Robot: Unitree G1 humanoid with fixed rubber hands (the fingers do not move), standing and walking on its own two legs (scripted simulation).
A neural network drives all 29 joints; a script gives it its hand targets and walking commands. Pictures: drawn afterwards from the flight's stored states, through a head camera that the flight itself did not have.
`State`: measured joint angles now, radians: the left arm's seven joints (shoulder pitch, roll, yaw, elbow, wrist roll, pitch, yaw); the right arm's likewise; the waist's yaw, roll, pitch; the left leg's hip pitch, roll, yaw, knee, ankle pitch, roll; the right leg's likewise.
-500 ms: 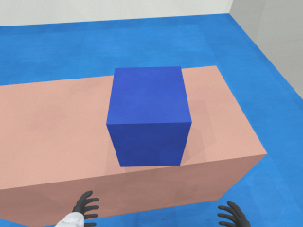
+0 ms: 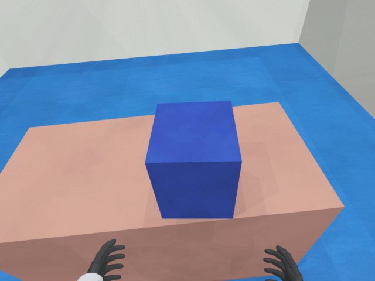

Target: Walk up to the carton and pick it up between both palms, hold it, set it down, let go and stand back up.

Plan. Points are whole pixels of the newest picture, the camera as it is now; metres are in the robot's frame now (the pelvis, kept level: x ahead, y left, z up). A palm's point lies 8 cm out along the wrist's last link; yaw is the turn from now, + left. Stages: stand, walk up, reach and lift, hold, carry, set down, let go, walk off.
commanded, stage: reach and lift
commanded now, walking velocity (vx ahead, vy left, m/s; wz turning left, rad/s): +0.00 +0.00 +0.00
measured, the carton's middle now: (195, 161) +0.44 +0.02 -0.01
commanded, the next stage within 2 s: none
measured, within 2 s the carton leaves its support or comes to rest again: neither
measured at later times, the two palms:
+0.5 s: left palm (96, 256) +0.21 +0.24 -0.05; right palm (291, 261) +0.20 -0.18 -0.05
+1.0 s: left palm (107, 237) +0.24 +0.22 -0.03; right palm (284, 243) +0.23 -0.17 -0.04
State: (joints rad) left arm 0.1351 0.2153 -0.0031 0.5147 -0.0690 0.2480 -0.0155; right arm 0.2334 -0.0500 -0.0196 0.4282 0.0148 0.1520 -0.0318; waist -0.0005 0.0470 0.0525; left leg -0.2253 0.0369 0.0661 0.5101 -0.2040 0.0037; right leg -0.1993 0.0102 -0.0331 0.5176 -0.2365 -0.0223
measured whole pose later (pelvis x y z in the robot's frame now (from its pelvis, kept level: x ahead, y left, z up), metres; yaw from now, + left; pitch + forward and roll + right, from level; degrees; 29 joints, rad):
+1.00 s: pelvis +0.06 +0.02 +0.01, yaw -1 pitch -5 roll -1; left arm 0.19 0.18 -0.06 0.58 -0.11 -0.38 -0.02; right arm 0.16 -0.09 0.05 0.76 0.18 -0.56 -0.06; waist 0.02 0.00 0.05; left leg -0.11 0.03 0.07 0.49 -0.29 0.02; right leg -0.05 0.01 -0.01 0.41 -0.27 0.00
